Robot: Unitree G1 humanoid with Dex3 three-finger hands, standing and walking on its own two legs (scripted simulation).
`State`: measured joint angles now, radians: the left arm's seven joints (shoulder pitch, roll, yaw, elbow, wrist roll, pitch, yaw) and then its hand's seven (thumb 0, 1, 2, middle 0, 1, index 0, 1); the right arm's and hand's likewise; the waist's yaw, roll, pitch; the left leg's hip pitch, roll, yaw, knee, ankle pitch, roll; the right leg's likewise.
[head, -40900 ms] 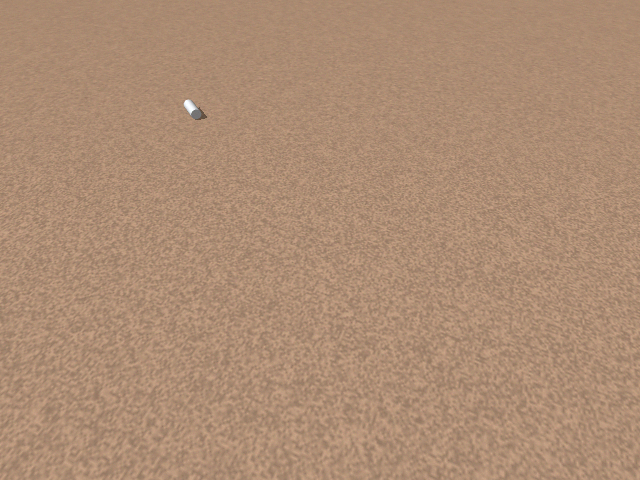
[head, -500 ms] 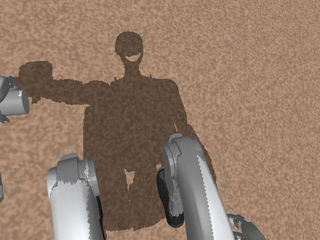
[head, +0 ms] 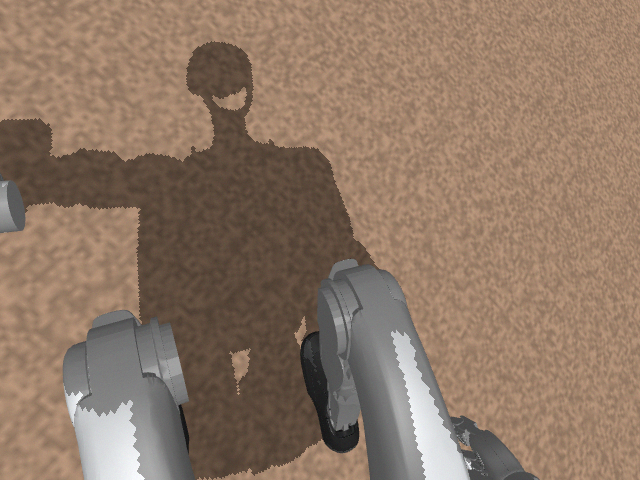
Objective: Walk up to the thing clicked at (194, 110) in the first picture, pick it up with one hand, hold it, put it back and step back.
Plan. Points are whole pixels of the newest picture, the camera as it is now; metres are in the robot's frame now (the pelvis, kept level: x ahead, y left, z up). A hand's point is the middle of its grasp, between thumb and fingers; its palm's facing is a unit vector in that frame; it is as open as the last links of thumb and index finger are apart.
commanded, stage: rest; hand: left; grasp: from above
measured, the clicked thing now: out of the picture +0.45 +0.36 -0.21
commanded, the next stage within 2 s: open in 1.18 s
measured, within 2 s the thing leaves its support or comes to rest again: rests again in 1.58 s
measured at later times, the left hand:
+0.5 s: hand out of the picture +0.45 +0.34 -0.24, palm faces -0.47 -0.13 -0.87, open 9.0 cm
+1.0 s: hand out of the picture +0.45 +0.34 -0.26, palm faces -0.46 -0.13 -0.88, open 9.0 cm
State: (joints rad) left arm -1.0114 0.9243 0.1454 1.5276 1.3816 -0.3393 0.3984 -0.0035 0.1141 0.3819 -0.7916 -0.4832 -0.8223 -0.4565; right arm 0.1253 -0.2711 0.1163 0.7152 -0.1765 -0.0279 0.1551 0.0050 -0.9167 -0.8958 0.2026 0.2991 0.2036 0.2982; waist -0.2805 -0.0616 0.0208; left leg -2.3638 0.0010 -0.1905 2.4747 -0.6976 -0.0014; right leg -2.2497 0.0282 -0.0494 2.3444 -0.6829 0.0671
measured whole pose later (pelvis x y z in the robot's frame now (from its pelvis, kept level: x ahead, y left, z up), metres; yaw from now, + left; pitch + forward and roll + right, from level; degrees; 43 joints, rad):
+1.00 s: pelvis +0.00 +0.01 -0.02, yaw -4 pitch +28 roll -15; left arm -1.00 1.07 0.19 1.67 1.40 -0.33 0.53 0.00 0.14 0.34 -0.80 -0.43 -0.83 -0.40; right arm 0.08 -0.30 0.24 0.67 -0.27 -0.12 0.19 0.00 -0.91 -0.89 0.20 0.30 0.20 0.30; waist -0.35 -0.13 0.11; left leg -2.38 0.01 -0.26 2.59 -0.73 0.00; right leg -2.25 0.06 -0.10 2.40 -0.67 0.07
